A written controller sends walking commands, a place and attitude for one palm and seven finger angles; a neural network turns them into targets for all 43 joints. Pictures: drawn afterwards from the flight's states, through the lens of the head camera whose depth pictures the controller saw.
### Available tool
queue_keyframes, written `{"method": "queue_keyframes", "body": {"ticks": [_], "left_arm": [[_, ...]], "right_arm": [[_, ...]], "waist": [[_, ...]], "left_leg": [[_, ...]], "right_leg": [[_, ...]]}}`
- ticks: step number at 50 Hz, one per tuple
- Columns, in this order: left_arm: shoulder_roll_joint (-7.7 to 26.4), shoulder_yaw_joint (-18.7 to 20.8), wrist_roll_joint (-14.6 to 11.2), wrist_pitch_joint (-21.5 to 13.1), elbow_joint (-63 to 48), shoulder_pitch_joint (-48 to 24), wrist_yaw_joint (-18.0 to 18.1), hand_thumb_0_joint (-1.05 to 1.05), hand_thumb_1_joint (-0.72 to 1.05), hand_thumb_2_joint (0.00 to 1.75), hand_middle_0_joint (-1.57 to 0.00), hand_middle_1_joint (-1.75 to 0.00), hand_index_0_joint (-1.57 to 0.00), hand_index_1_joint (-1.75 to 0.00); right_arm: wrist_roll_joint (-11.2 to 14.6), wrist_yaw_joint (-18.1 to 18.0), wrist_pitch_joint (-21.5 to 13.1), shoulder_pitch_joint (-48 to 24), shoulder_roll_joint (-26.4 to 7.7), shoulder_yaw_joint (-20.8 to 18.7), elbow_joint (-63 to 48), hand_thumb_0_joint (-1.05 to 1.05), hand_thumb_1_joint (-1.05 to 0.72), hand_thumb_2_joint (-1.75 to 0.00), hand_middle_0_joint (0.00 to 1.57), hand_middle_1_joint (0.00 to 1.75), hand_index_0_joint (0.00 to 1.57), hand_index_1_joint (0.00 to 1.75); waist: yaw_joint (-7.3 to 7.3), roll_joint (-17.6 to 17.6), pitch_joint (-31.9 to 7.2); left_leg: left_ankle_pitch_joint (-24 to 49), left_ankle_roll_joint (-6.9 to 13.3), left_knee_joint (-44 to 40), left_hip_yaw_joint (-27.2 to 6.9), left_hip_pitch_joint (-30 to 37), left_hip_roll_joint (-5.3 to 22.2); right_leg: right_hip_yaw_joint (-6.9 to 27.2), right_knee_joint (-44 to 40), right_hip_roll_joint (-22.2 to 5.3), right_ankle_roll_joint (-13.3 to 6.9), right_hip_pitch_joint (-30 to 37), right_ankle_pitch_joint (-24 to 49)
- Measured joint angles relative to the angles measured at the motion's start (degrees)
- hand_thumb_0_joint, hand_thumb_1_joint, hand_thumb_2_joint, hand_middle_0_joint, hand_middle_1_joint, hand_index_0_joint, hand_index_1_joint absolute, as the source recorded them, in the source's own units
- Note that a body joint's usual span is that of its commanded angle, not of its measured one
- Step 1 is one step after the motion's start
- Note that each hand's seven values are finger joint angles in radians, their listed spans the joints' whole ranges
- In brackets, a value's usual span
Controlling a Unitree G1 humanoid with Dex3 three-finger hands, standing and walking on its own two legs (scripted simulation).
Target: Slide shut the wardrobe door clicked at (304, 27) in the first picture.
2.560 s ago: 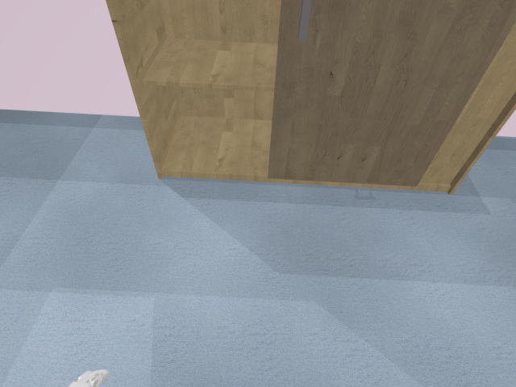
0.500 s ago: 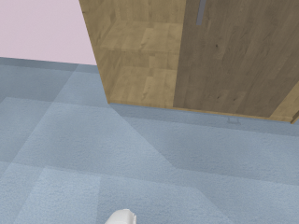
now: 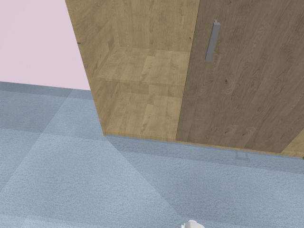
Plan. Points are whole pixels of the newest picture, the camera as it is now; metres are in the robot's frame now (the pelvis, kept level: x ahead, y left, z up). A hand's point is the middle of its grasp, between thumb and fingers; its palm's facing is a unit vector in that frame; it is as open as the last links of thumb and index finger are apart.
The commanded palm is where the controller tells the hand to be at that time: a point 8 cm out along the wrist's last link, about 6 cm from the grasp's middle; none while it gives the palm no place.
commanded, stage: take the last steps up to it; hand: right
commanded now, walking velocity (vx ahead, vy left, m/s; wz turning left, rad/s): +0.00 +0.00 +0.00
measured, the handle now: (211, 40) +0.88 -0.20 +0.11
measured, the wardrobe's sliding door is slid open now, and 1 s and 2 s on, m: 0.58 0.58 0.58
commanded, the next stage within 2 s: come to a stop and stand still in 0.94 s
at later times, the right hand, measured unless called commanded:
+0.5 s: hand out of the picture +0.18 -0.24 -0.17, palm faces +0.09 +0.98 -0.15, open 7.4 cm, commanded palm none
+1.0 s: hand (208, 167) +0.39 -0.18 -0.16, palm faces +0.11 +0.97 -0.23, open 7.1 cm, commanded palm none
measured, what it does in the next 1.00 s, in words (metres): walks ahead: right foot, then left foot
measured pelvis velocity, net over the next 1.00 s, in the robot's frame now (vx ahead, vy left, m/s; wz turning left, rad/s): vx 0.34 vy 0.00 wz -0.06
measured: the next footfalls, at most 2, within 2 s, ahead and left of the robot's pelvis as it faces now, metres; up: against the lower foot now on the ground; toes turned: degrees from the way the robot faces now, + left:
right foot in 0.18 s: +0.19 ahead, -0.13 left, +0.00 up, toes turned -11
left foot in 0.76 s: +0.39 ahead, +0.09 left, +0.00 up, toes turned +8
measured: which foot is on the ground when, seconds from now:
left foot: down 0.00-0.18, up 0.20-0.74, down 0.76-1.00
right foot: up 0.00-0.16, down 0.18-0.78, up 0.80-1.00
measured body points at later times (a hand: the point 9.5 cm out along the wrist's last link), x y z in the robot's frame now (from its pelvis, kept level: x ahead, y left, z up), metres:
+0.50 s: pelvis +0.17 -0.06 +0.01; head +0.17 -0.08 +0.46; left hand +0.17 +0.17 -0.14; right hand +0.18 -0.29 -0.16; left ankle +0.23 +0.10 -0.66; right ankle +0.15 -0.13 -0.74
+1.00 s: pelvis +0.34 +0.00 +0.00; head +0.34 +0.01 +0.45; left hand +0.34 +0.23 -0.16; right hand +0.38 -0.23 -0.14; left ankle +0.35 +0.09 -0.74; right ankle +0.34 -0.13 -0.67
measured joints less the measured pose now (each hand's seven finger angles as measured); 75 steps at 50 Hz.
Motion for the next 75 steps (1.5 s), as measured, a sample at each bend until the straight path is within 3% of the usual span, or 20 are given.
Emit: {"method": "queue_keyframes", "body": {"ticks": [8,11,14,16,20,25,30,36,38,39,41,43,46,52,56,58,61,64,72,75], "left_arm": [[-0.64,-0.95,0.01,-0.54,-0.68,-3.23,-0.95,0.00,0.91,0.90,-0.19,-0.29,-0.19,-0.30],[-1.54,-1.42,0.35,-2.07,-1.12,-3.56,-0.58,0.00,0.91,0.90,-0.19,-0.29,-0.19,-0.30],[-2.07,-0.60,-0.66,-3.01,-1.46,-2.31,0.90,-0.02,0.93,0.90,-0.20,-0.30,-0.20,-0.30],[-1.34,-0.32,-0.64,-3.40,-1.20,-1.14,1.49,-0.03,0.95,0.89,-0.20,-0.30,-0.20,-0.30],[-0.72,-0.56,-0.54,-3.26,1.08,2.53,1.64,-0.03,0.95,0.90,-0.20,-0.30,-0.20,-0.30],[-1.81,-0.99,-0.58,-2.82,3.92,7.49,1.49,-0.01,0.93,0.90,-0.20,-0.30,-0.20,-0.30],[-3.43,-1.27,-0.22,-2.80,5.69,11.65,1.43,-0.01,0.91,0.90,-0.20,-0.30,-0.20,-0.30],[-3.98,-1.21,0.47,-2.20,7.58,15.22,1.27,0.00,0.91,0.90,-0.20,-0.30,-0.20,-0.30],[-4.02,-1.23,0.28,-1.90,8.23,16.48,1.17,0.00,0.90,0.90,-0.20,-0.30,-0.20,-0.30],[-4.06,-1.24,-0.01,-1.65,8.68,16.61,1.01,0.00,0.90,0.90,-0.20,-0.30,-0.20,-0.30],[-3.75,-1.34,-0.44,-0.72,9.14,15.58,0.80,0.00,0.90,0.90,-0.20,-0.30,-0.20,-0.30],[-3.18,-0.95,-0.51,-0.08,9.00,14.03,0.66,0.00,0.90,0.90,-0.20,-0.30,-0.20,-0.30],[-2.01,-0.45,-0.22,0.36,7.20,10.70,0.75,0.00,0.91,0.90,-0.20,-0.30,-0.20,-0.30],[-0.20,0.04,-0.02,0.34,2.27,2.86,0.59,0.00,0.91,0.90,-0.19,-0.29,-0.19,-0.30],[0.66,-0.40,-0.18,-0.05,0.96,-0.80,0.64,0.00,0.92,0.90,-0.19,-0.29,-0.19,-0.30],[0.77,-1.10,-0.33,-0.39,0.87,-1.96,0.84,0.00,0.92,0.90,-0.19,-0.29,-0.19,-0.30],[-0.85,-2.18,-0.49,-0.56,1.46,-3.30,1.33,0.00,0.92,0.90,-0.19,-0.29,-0.19,-0.30],[-2.47,-3.03,-0.85,0.15,1.09,-4.62,1.81,0.00,0.91,0.90,-0.19,-0.29,-0.19,-0.30],[-2.79,-1.72,-0.82,1.58,-0.98,-7.76,2.73,-0.01,0.91,0.90,-0.20,-0.30,-0.20,-0.30],[-1.45,-0.91,-0.45,2.14,-0.89,-7.32,2.49,-0.01,0.91,0.89,-0.20,-0.30,-0.20,-0.30]], "right_arm": [[-0.21,-0.13,0.08,5.64,1.23,0.69,2.01,0.00,-0.91,-0.90,0.20,0.30,0.20,0.30],[0.28,0.02,1.34,6.70,1.31,0.53,3.33,0.00,-0.91,-0.90,0.20,0.30,0.20,0.30],[0.18,0.28,2.54,6.25,1.27,0.27,3.97,0.01,-0.91,-0.90,0.20,0.30,0.20,0.30],[-0.18,0.54,2.95,5.17,0.91,-0.25,3.76,0.01,-0.91,-0.90,0.20,0.30,0.20,0.30],[-0.64,0.68,3.44,2.30,-0.06,-1.07,1.83,0.01,-0.91,-0.90,0.20,0.30,0.20,0.30],[-0.68,0.99,4.05,-1.37,-0.54,-1.51,-0.08,0.01,-0.91,-0.90,0.20,0.30,0.20,0.30],[-0.52,1.08,4.45,-4.96,-0.74,-1.61,-0.76,0.01,-0.92,-0.90,0.20,0.30,0.20,0.30],[-0.31,1.38,3.81,-9.01,0.05,-1.35,-2.31,0.01,-0.91,-0.90,0.20,0.30,0.20,0.30],[-0.41,1.51,2.60,-9.72,0.27,-1.14,-3.16,0.01,-0.91,-0.90,0.20,0.30,0.20,0.30],[-0.55,1.39,1.68,-10.21,0.48,-1.15,-3.44,0.01,-0.91,-0.90,0.20,0.30,0.20,0.30],[-0.21,1.12,0.29,-10.52,1.19,-0.82,-3.83,0.00,-0.91,-0.90,0.20,0.30,0.20,0.30],[0.13,0.82,-0.14,-9.39,1.86,-0.51,-3.65,0.00,-0.91,-0.90,0.20,0.30,0.20,0.30],[0.88,-0.77,-0.55,-7.09,1.83,-1.62,-3.35,-0.02,-0.94,-0.90,0.21,0.30,0.21,0.30],[-0.06,-0.79,0.25,-2.58,0.58,-0.69,-0.69,-0.02,-0.94,-0.90,0.20,0.30,0.20,0.30],[-0.17,-0.53,1.23,-0.14,1.17,0.09,1.20,-0.01,-0.93,-0.90,0.20,0.30,0.20,0.30],[0.08,-0.67,1.90,0.94,1.60,0.53,2.08,0.00,-0.92,-0.90,0.20,0.30,0.20,0.30],[0.55,-1.33,3.38,1.25,1.30,0.92,3.30,0.00,-0.91,-0.90,0.20,0.30,0.20,0.30],[0.71,-1.55,4.62,1.21,1.25,1.20,3.12,0.00,-0.91,-0.90,0.20,0.30,0.20,0.30],[0.10,-0.92,6.67,-2.25,0.49,0.12,-0.38,0.00,-0.90,-0.90,0.20,0.30,0.20,0.30],[0.06,-0.99,6.91,-3.00,-0.50,-0.61,-1.48,0.00,-0.90,-0.90,0.20,0.30,0.20,0.30]], "waist": [[-3.50,1.37,1.97],[-3.70,3.06,3.46],[-3.08,3.14,3.80],[-2.46,3.32,3.42],[-2.40,3.62,1.98],[-1.75,3.82,0.74],[0.24,3.36,0.98],[2.90,1.45,2.37],[3.04,0.86,2.64],[2.79,0.46,3.05],[2.41,-0.35,4.00],[1.55,-0.45,3.65],[0.78,-0.67,2.44],[0.16,-0.43,1.10],[-1.58,-0.10,1.35],[-2.49,-0.22,1.63],[-3.70,2.48,2.29],[-4.73,4.53,2.89],[-3.33,2.52,6.30],[-2.56,1.34,5.91]], "left_leg": [[-7.17,-3.66,2.64,1.66,4.70,2.46],[-13.09,-3.93,20.27,-1.13,-1.47,5.78],[-13.30,-3.63,40.65,-5.42,-11.27,6.22],[-9.26,-4.01,45.09,-6.42,-16.18,7.23],[-2.13,-5.17,43.18,-7.41,-22.39,9.14],[3.19,-6.33,36.42,-8.05,-25.01,10.57],[3.58,-6.40,27.21,-7.14,-23.61,10.55],[0.44,-4.54,15.29,-4.94,-18.61,8.26],[2.61,-3.39,9.97,-3.91,-14.94,6.89],[5.48,-2.57,10.37,-3.37,-14.71,6.48],[2.38,-1.38,13.36,-1.98,-13.99,5.89],[0.01,-0.92,12.19,-1.20,-11.50,5.37],[0.88,-1.15,7.00,-0.02,-7.36,4.27],[1.64,-1.01,0.64,0.79,-2.40,3.04],[0.09,-1.93,0.71,0.58,-0.62,2.71],[-1.70,-2.68,2.62,0.50,-0.20,2.36],[-4.09,-3.91,5.57,-0.40,0.04,4.02],[-4.77,-4.57,6.23,-2.24,-0.52,5.23],[-14.89,-4.99,25.03,-8.81,-11.36,4.77],[-14.11,-5.02,25.03,-9.37,-12.03,4.85]], "right_leg": [[-3.37,-19.89,2.99,-1.95,9.82,-1.76],[-5.24,-20.29,5.24,-5.18,12.65,-3.33],[-6.56,-22.73,6.07,-5.51,16.56,-4.89],[-7.08,-26.62,6.89,-5.55,19.69,-4.04],[-7.43,-33.25,8.17,-5.88,24.82,-2.73],[-7.48,-38.02,9.29,-5.51,29.64,-2.94],[-7.51,-40.04,9.43,-4.36,33.44,-4.62],[-7.55,-37.17,7.81,-1.78,35.64,-9.76],[-7.22,-32.28,6.57,-0.67,34.90,-13.48],[-6.79,-26.60,5.48,-0.84,32.89,-15.61],[-3.13,-9.26,4.75,-1.78,26.12,-19.04],[-1.27,3.69,4.71,-2.32,19.55,-17.42],[-0.32,8.85,3.42,-1.95,11.87,-11.82],[-1.03,-3.56,1.96,-0.62,6.42,-6.75],[-1.32,-15.52,2.78,-0.22,9.80,-4.97],[-1.09,-23.18,3.30,0.02,13.76,1.07],[-2.09,-25.62,4.89,-2.36,16.78,-0.99],[-3.82,-27.56,6.01,-3.04,18.01,-1.14],[-5.30,-31.36,6.41,-3.58,16.01,3.07],[-5.46,-31.13,5.71,-2.86,15.09,3.86]]}}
